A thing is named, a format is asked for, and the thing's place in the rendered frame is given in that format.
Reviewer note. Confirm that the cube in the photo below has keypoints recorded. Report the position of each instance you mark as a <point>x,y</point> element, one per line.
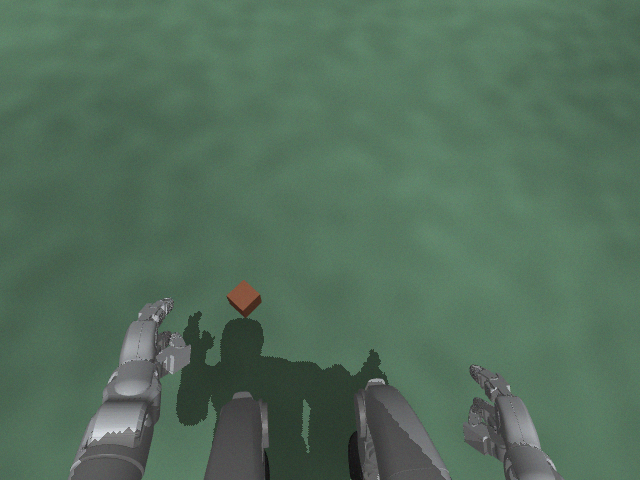
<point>244,298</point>

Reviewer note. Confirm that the left robot hand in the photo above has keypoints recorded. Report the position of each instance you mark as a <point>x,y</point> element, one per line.
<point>142,341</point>

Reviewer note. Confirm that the left robot arm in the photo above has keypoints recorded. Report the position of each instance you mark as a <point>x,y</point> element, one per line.
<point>117,439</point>

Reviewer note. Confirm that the right robot hand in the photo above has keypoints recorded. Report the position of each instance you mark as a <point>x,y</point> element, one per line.
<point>509,423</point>

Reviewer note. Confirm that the right robot arm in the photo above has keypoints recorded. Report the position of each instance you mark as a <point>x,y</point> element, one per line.
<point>529,463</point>

